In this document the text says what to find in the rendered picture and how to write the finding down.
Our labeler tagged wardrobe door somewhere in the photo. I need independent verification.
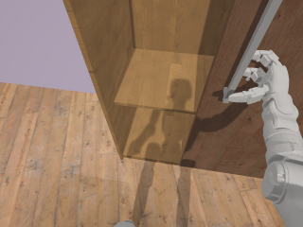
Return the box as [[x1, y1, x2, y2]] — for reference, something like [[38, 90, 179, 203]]
[[180, 0, 303, 179]]

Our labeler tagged robot right forearm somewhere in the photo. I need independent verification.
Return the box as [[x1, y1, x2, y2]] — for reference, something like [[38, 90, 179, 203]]
[[261, 92, 303, 166]]

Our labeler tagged right robot hand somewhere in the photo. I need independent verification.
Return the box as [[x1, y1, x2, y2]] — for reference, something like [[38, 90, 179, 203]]
[[227, 49, 290, 105]]

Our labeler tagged handle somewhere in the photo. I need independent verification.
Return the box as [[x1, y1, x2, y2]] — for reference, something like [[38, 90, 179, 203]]
[[223, 0, 283, 103]]

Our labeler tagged right robot upper arm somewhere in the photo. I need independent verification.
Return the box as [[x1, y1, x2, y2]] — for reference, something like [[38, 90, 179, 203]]
[[260, 160, 303, 227]]

